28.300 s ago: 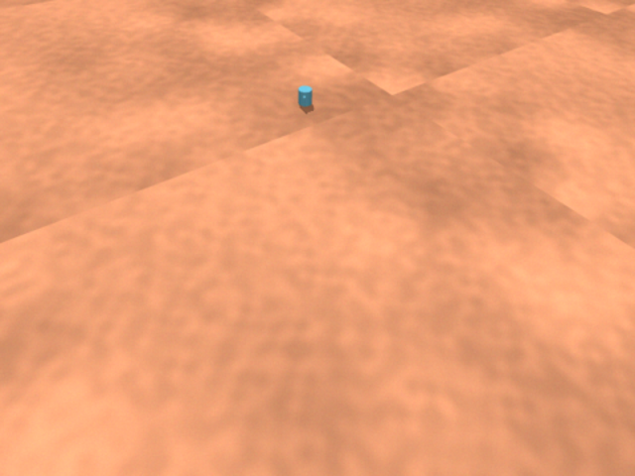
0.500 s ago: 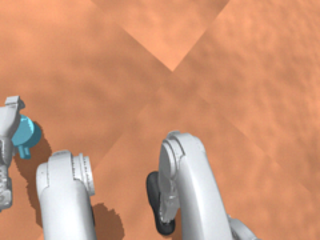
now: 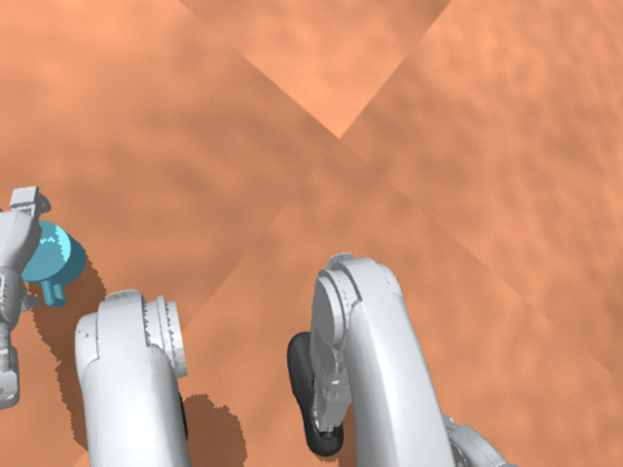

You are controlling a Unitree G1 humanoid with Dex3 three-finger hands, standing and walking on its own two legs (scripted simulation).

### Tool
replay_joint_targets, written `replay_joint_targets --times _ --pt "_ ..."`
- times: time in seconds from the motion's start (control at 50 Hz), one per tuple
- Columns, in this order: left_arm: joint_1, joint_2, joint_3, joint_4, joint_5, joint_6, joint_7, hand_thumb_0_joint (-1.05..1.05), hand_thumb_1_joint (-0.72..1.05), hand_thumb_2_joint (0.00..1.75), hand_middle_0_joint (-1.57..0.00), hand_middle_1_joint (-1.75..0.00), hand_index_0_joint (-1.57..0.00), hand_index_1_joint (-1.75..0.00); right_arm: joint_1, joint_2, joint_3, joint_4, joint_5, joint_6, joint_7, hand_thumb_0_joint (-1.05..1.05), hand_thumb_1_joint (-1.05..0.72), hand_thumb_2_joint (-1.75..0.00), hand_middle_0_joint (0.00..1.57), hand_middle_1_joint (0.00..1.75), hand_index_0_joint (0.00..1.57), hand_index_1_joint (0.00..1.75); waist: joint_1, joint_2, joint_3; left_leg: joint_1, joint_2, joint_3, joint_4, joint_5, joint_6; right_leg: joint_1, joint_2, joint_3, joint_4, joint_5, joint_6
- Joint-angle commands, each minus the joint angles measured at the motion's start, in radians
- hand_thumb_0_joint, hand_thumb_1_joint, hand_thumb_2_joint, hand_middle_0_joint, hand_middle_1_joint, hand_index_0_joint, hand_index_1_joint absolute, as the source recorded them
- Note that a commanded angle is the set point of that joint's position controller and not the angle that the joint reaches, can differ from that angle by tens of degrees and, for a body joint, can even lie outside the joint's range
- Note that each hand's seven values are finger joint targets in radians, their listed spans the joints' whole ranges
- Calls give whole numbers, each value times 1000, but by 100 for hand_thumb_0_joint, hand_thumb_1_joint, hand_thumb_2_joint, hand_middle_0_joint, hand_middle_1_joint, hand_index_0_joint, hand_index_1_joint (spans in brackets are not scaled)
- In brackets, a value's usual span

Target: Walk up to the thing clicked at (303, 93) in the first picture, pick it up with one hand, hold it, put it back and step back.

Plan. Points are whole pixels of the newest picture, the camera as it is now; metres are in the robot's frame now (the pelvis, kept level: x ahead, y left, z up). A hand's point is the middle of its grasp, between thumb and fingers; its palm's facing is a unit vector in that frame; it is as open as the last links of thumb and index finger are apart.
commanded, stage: withdraw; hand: left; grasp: from above
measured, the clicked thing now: (48, 267) +0.38 +0.28 -0.25
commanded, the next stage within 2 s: home in 0.96 s
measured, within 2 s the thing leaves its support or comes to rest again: neither
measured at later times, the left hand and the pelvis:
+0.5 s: hand out of the picture +0.36 +0.33 -0.05, palm faces -0.43 -0.07 -0.90, open 14.3 cm; pelvis +0.00 +0.00 +0.09, yaw +4 degrees
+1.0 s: hand out of the picture +0.39 +0.29 -0.12, palm faces -0.35 -0.03 -0.94, open 14.2 cm; pelvis -0.02 +0.00 +0.04, yaw +4 degrees
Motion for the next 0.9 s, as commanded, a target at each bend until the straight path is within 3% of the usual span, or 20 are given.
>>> replay_joint_targets --times 0.0,0.04,0.08,0.12,0.14,0.16,0.18,0.2,0.26,0.32,0.36,0.4,0.48,0.54,0.58,0.64,0.7,0.74,0.78,0.88 --pt "-245 202 -3 -76 2 0 70 0 -50 97 -6 -105 -8 -103 152 -274 -73 4 -4 -11 -15 0 -90 -90 20 30 20 30 -20 304 -569 415 -17 113 -284 117 45 294 46 -104 -232 113 -46" --pt "-233 195 -19 -82 -2 20 87 0 -50 97 -6 -105 -8 -103 132 -271 -79 14 -5 -15 -16 0 -90 -90 20 30 20 30 -1 323 -569 425 -15 108 -311 80 43 261 48 -104 -238 70 -48" --pt "-235 227 20 -181 -15 42 100 0 -51 97 -6 -104 -8 -102 132 -272 -90 5 0 -12 -13 0 -90 -90 20 30 20 30 24 402 -649 499 -11 102 -336 116 34 265 43 -107 -221 106 -49" --pt "-162 201 40 -243 -50 77 102 0 -54 99 -6 -104 -7 -103 110 -260 -106 -15 22 -4 -7 0 -91 -90 20 30 20 30 61 441 -718 566 -6 107 -354 173 23 285 41 -98 -209 169 -57" --pt "-160 213 65 -339 -70 90 104 0 -53 99 -6 -104 -7 -102 109 -265 -124 -26 31 1 -6 0 -91 -90 20 30 20 30 69 467 -773 604 -3 107 -372 199 19 301 37 -96 -207 194 -55" --pt "-148 195 48 -359 -82 111 93 0 -53 99 -6 -103 -7 -102 107 -264 -133 -31 46 4 -1 0 -91 -90 20 30 20 30 66 489 -764 626 -2 107 -385 209 13 283 31 -90 -198 211 -60" --pt "-144 213 65 -473 -108 128 82 0 -53 99 -6 -103 -7 -102 103 -268 -154 -39 62 10 -3 0 -91 -90 20 30 20 30 94 519 -818 656 1 111 -408 225 10 290 27 -82 -207 222 -62" --pt "-95 198 53 -522 -126 151 61 0 -56 100 -6 -103 -7 -102 101 -257 -168 -46 86 21 -5 0 -91 -91 20 30 20 30 124 553 -840 681 2 122 -430 240 5 295 23 -64 -218 233 -72" --pt "-35 158 16 -695 -194 213 -30 0 -57 101 -7 -102 -6 -102 120 -257 -208 -73 144 61 -25 0 -92 -91 20 30 20 30 145 492 -894 699 5 132 -482 245 8 339 18 -28 -294 248 -83" --pt "55 96 -50 -806 -238 275 -153 0 -60 104 -7 -102 -6 -104 165 -241 -220 -114 176 103 -57 0 -92 -91 20 30 20 30 127 346 -879 684 4 133 -518 223 30 452 25 -7 -405 242 -75" --pt "105 6 -103 -822 -282 296 -247 0 -60 104 -7 -102 -6 -104 180 -212 -216 -135 186 123 -78 0 -92 -91 20 30 20 30 104 229 -826 639 -4 124 -532 212 43 505 24 -1 -452 234 -65" --pt "163 -16 -138 -818 -320 295 -343 0 -61 106 -7 -103 -5 -105 187 -198 -213 -161 200 137 -98 0 -93 -91 20 30 20 30 105 142 -757 599 -7 123 -551 196 53 563 25 6 -499 215 -59" --pt "233 -5 -162 -836 -350 242 -475 0 -61 106 -7 -103 -5 -106 151 -180 -200 -203 218 154 -150 0 -93 -91 20 30 20 30 116 -11 -639 485 -16 148 -561 168 65 670 27 29 -581 184 -54" --pt "193 9 -145 -833 -322 163 -515 0 -61 106 -8 -103 -6 -105 126 -182 -184 -208 221 161 -183 0 -93 -91 20 30 20 30 132 -13 -587 463 -20 165 -543 176 63 650 24 44 -592 165 -66" --pt "145 52 -103 -835 -293 91 -500 0 -60 105 -8 -103 -6 -105 116 -175 -178 -200 218 163 -198 0 -93 -91 20 30 20 30 154 23 -579 483 -19 176 -534 182 62 611 27 56 -588 154 -73" --pt "35 69 -90 -816 -218 -14 -436 0 -59 104 -8 -102 -6 -104 87 -151 -163 -178 199 165 -202 0 -93 -91 20 30 20 30 156 149 -600 531 -16 171 -531 171 51 521 33 57 -533 130 -78" --pt "-80 77 -105 -741 -126 -66 -338 0 -57 103 -7 -102 -6 -103 67 -160 -156 -163 175 174 -197 0 -92 -91 20 30 20 30 128 209 -619 571 -15 161 -525 130 40 445 38 40 -494 77 -83" --pt "-148 45 -127 -677 -87 -73 -259 0 -57 102 -7 -102 -6 -103 59 -177 -158 -153 155 175 -197 0 -91 -90 20 30 20 30 105 235 -629 598 -17 147 -529 72 35 366 34 21 -473 13 -84" --pt "-241 14 -151 -635 -68 -59 -191 0 -55 101 -7 -102 -7 -102 69 -196 -160 -131 140 163 -198 0 -91 -90 20 30 20 30 82 305 -667 675 -15 119 -556 54 24 295 20 -12 -435 13 -77" --pt "-399 58 -134 -407 -21 59 -57 0 -55 101 -7 -103 -7 -103 112 -230 -161 -77 123 139 -206 0 -91 -90 20 30 20 30 39 360 -684 700 -18 94 -569 25 18 200 6 -48 -371 36 -66"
